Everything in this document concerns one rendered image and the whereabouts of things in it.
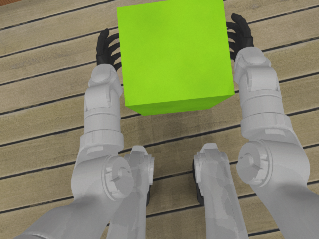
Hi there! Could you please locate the carton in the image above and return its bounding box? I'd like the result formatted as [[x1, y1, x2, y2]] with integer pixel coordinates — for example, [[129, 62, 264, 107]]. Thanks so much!
[[117, 0, 235, 116]]

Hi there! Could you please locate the robot right upper arm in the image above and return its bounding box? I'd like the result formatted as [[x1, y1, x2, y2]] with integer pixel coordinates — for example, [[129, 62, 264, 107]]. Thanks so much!
[[236, 139, 319, 239]]

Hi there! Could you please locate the right robot hand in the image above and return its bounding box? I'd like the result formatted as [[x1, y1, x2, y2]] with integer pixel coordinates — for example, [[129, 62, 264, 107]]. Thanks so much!
[[226, 13, 254, 61]]

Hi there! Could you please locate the robot foot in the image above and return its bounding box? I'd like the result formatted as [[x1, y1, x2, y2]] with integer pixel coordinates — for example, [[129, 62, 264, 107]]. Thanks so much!
[[146, 185, 151, 206], [192, 160, 204, 206]]

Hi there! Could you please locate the left robot hand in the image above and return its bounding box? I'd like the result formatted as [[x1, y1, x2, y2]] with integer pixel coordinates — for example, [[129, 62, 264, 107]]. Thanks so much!
[[96, 28, 122, 71]]

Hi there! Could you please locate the left robot foot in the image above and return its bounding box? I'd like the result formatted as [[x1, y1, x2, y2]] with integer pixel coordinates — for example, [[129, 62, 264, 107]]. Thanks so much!
[[146, 185, 151, 206]]

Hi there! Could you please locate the right robot forearm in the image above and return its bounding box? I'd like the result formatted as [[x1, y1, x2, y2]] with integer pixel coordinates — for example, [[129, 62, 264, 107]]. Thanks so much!
[[234, 47, 303, 150]]

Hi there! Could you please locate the robot left upper arm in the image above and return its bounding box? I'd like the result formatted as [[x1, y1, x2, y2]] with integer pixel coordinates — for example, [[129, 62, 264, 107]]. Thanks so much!
[[13, 154, 134, 239]]

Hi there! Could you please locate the right robot foot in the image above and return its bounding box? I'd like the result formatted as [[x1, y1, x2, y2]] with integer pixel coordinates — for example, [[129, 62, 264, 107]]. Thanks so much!
[[192, 160, 204, 206]]

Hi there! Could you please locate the left robot forearm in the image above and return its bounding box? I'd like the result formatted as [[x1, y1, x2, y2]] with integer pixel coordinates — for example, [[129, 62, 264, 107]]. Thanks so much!
[[74, 64, 124, 169]]

